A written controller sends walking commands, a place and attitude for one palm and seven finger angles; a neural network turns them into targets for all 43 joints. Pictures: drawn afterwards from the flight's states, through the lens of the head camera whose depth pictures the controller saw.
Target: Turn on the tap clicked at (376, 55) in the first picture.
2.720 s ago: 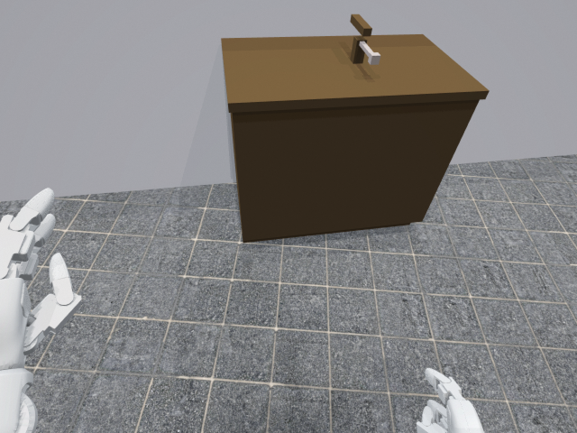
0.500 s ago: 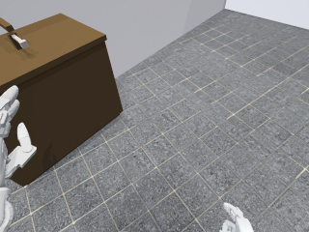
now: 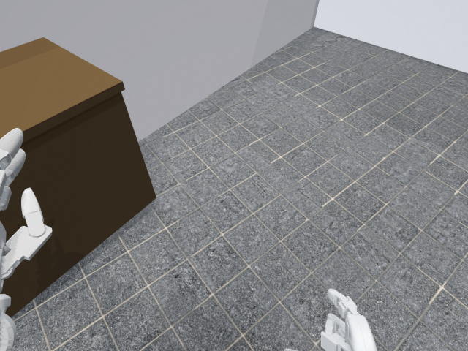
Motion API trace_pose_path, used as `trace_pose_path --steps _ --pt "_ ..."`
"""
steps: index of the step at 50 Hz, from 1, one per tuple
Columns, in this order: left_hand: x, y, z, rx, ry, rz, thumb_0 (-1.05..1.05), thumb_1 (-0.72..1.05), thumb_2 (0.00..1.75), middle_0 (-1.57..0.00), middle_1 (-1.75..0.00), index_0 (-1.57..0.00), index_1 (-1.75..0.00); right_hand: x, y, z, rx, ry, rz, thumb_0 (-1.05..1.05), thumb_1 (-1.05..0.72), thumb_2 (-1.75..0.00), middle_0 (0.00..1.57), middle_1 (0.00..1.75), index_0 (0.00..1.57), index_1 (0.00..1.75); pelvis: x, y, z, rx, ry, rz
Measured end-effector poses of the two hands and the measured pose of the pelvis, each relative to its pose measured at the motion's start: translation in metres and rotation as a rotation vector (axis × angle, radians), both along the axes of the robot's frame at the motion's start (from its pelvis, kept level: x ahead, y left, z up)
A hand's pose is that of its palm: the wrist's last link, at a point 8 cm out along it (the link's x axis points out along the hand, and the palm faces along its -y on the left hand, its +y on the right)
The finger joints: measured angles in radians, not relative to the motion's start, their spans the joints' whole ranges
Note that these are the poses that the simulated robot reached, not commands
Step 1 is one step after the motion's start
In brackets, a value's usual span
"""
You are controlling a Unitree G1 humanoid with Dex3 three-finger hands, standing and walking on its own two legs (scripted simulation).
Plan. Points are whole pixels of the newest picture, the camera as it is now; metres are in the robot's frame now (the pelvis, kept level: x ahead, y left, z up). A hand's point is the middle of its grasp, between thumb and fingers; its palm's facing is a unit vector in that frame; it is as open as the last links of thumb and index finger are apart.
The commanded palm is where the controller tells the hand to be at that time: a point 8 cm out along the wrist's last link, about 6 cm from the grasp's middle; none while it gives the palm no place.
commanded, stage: walk to a spot facing it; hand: left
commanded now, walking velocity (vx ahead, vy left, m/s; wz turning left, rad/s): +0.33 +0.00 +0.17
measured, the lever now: out of the picture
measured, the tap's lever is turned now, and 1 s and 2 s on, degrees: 0 0 0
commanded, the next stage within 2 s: turn to face it in 0.28 s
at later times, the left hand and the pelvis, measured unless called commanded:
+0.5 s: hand (71, 156) +0.34 +0.25 +0.18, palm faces +0.52 -0.73 -0.45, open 7.4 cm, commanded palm +0.26 +0.29 +0.18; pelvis +0.15 -0.01 -0.02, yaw +10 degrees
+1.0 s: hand (82, 181) +0.30 +0.23 +0.17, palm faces +0.71 -0.58 -0.39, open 7.4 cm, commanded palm +0.23 +0.25 +0.18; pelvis +0.20 -0.07 +0.00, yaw +26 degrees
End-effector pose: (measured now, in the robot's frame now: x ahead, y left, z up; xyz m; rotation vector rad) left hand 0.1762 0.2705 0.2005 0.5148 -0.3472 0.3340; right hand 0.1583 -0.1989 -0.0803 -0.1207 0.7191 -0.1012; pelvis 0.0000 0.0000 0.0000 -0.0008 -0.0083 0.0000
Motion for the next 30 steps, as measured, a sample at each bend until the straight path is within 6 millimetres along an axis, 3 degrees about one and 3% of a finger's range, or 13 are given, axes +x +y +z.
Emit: trace_pose_path --steps 4,8,14,18,23,27,30 --pt "0.016 -0.018 0.004 0.088 0.013 0.027 0.02 0.89 0.90 -0.21 -0.31 -0.21 -0.30 0.022 -0.003 -0.024 0.049 0.041 0.040 0.01 -0.90 -0.90 0.21 0.30 0.21 0.30 0.028 -0.019 -0.010 -0.001 -0.005 0.028" --pt "0.035 -0.019 -0.004 0.046 0.035 0.096 0.02 0.89 0.90 -0.21 -0.31 -0.22 -0.30 0.045 -0.024 -0.041 0.011 0.145 0.084 0.01 -0.90 -0.90 0.21 0.30 0.21 0.30 0.052 -0.028 -0.010 0.006 -0.008 0.059" --pt "0.063 -0.012 -0.013 -0.004 0.118 0.156 0.02 0.89 0.90 -0.21 -0.31 -0.22 -0.30 0.086 -0.059 -0.021 -0.094 0.199 0.076 0.01 -0.90 -0.90 0.21 0.30 0.21 0.30 0.088 -0.031 0.006 0.023 0.013 0.111" --pt "0.080 -0.008 -0.009 0.006 0.098 0.152 0.02 0.89 0.90 -0.21 -0.31 -0.22 -0.30 0.122 -0.069 -0.003 -0.170 0.171 0.090 0.01 -0.90 -0.90 0.21 0.30 0.20 0.30 0.113 -0.028 0.007 0.032 0.023 0.140" --pt "0.103 0.009 -0.005 0.051 -0.026 0.133 0.02 0.89 0.90 -0.21 -0.31 -0.22 -0.30 0.177 -0.058 0.002 -0.224 0.058 0.083 0.01 -0.90 -0.90 0.20 0.30 0.20 0.30 0.145 -0.010 -0.014 0.017 0.010 0.145" --pt "0.123 0.023 -0.001 0.087 -0.068 0.134 0.02 0.89 0.90 -0.21 -0.31 -0.22 -0.30 0.211 -0.027 0.002 -0.136 0.009 0.108 0.01 -0.90 -0.90 0.20 0.30 0.20 0.30 0.157 -0.013 -0.015 0.007 -0.006 0.196" --pt "0.124 0.022 0.007 0.080 -0.049 0.151 0.02 0.89 0.90 -0.21 -0.31 -0.22 -0.30 0.226 -0.001 0.006 -0.065 -0.001 0.167 0.01 -0.90 -0.90 0.20 0.30 0.20 0.30 0.167 -0.018 -0.008 -0.016 0.007 0.224"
